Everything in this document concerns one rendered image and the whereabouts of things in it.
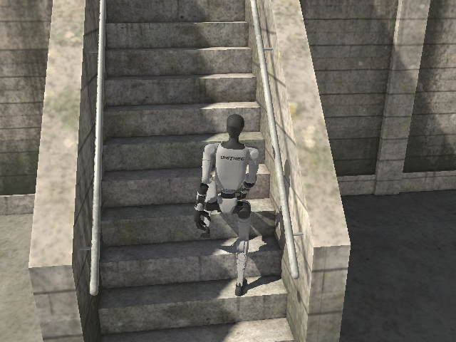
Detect stairs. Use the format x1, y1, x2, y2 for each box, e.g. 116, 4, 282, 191
98, 0, 294, 342

